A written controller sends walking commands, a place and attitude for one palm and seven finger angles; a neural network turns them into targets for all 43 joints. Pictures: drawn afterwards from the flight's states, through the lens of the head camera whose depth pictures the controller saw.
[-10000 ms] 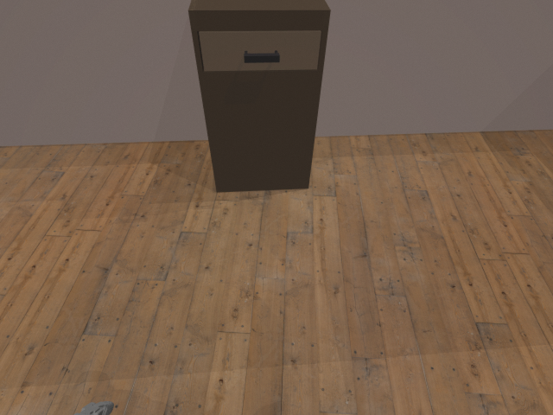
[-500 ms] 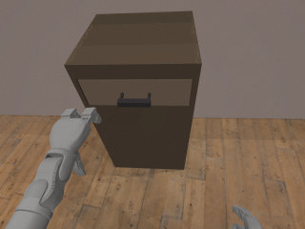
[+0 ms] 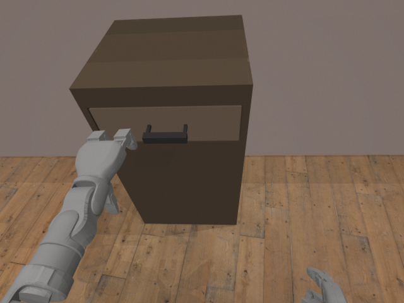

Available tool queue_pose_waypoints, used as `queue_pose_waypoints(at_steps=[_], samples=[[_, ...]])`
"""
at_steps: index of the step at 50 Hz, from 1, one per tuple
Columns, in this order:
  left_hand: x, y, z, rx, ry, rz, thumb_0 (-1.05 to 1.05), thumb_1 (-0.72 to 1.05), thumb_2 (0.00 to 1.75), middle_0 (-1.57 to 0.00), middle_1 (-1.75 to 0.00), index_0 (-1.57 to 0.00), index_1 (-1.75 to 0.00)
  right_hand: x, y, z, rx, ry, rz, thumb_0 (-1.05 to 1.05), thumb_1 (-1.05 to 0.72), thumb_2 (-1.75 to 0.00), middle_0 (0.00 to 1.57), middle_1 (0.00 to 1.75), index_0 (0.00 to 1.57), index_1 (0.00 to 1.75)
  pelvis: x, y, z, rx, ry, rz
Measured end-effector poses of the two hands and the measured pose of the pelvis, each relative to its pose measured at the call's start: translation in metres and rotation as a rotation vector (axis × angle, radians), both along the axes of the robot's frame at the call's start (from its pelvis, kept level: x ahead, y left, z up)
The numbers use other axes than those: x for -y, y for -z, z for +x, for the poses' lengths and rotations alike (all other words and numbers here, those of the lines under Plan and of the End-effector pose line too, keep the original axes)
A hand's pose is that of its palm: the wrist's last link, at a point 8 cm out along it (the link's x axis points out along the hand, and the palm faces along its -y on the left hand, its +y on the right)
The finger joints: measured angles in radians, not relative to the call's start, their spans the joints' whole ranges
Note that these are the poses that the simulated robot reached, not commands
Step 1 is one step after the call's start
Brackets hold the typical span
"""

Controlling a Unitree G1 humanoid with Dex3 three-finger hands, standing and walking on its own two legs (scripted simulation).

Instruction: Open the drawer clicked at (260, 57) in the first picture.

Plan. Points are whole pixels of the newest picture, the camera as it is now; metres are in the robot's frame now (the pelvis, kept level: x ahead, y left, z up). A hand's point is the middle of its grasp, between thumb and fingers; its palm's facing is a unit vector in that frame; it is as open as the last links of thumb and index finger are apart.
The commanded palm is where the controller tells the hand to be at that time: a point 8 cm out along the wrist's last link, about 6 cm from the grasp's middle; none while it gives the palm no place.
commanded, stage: move the hooked fingers above the handle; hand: left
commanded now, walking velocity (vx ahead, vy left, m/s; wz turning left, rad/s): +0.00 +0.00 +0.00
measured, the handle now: (166, 132) +0.57 +0.18 -0.04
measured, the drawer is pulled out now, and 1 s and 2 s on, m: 0.00 0.00 0.00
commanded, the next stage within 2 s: none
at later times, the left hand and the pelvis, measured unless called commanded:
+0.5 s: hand (133, 151) +0.43 +0.21 +0.04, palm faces -0.03 -0.01 -1.00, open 13.9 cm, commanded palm +0.41 +0.21 +0.10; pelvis +0.02 +0.00 -0.01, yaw -1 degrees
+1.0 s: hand (154, 140) +0.49 +0.18 +0.02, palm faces -0.10 +0.00 -0.99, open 13.9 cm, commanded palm +0.49 +0.17 +0.08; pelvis +0.01 +0.01 -0.02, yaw -1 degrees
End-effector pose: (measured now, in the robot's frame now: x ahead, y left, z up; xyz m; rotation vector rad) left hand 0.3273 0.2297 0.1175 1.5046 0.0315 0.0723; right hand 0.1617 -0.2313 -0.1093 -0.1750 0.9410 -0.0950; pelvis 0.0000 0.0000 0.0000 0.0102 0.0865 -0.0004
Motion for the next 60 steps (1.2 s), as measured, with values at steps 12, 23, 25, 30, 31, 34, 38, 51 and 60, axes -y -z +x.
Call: queue_pose_waypoints(at_steps=[12,23,25,30,31,34,38,51,60], samples=[[0.024,0.020,0.036,-0.077,0.056,0.000,0.00,-0.49,0.30,-0.32,-1.20,-0.31,-1.20,0.020,0.015,-0.030,-0.112,0.071,-0.029,0.01,-0.91,-0.90,0.20,0.30,0.20,0.30,0.000,0.004,0.011,-0.047,0.000,0.001],[0.019,0.021,0.078,-0.023,-0.024,0.044,0.00,-0.49,0.30,-0.32,-1.20,-0.31,-1.20,0.021,0.023,-0.053,-0.172,0.133,-0.010,0.01,-0.91,-0.90,0.20,0.30,0.20,0.30,-0.002,0.007,0.016,-0.095,0.016,0.000],[0.017,0.024,0.082,-0.057,-0.046,0.055,0.00,-0.49,0.30,-0.32,-1.20,-0.31,-1.20,0.021,0.024,-0.057,-0.186,0.138,-0.006,0.01,-0.91,-0.90,0.20,0.30,0.20,0.30,-0.002,0.007,0.016,-0.100,0.014,-0.001],[0.030,0.033,0.092,-0.122,0.003,0.031,0.00,-0.49,0.30,-0.32,-1.20,-0.31,-1.20,0.021,0.025,-0.067,-0.216,0.152,-0.018,0.01,-0.91,-0.90,0.21,0.30,0.20,0.30,-0.004,0.008,0.018,-0.108,0.007,-0.004],[0.035,0.034,0.095,-0.124,0.028,0.023,0.00,-0.49,0.30,-0.32,-1.20,-0.31,-1.20,0.021,0.025,-0.069,-0.221,0.154,-0.023,0.01,-0.91,-0.90,0.21,0.30,0.20,0.30,-0.005,0.008,0.018,-0.110,0.006,-0.005],[0.050,0.034,0.102,-0.097,0.101,0.010,0.00,-0.49,0.30,-0.32,-1.20,-0.31,-1.20,0.022,0.025,-0.076,-0.231,0.165,-0.034,0.01,-0.91,-0.90,0.21,0.30,0.20,0.30,-0.006,0.010,0.017,-0.122,0.007,-0.007],[0.058,0.032,0.117,-0.027,0.114,0.017,0.00,-0.49,0.30,-0.32,-1.20,-0.32,-1.20,0.023,0.027,-0.088,-0.248,0.184,-0.039,0.01,-0.91,-0.90,0.21,0.30,0.20,0.30,-0.007,0.014,0.015,-0.147,0.014,-0.007],[0.057,0.045,0.147,-0.139,-0.006,0.051,0.00,-0.49,0.30,-0.32,-1.20,-0.31,-1.20,0.019,0.032,-0.148,-0.384,0.258,-0.027,0.01,-0.91,-0.90,0.21,0.30,0.20,0.30,-0.010,0.015,0.012,-0.191,0.018,-0.016],[0.087,0.037,0.172,-0.003,0.089,0.021,0.00,-0.49,0.30,-0.32,-1.20,-0.32,-1.20,0.022,0.030,-0.180,-0.416,0.305,-0.065,0.01,-0.91,-0.90,0.21,0.30,0.20,0.30,-0.012,0.023,0.009,-0.240,0.033,-0.019]])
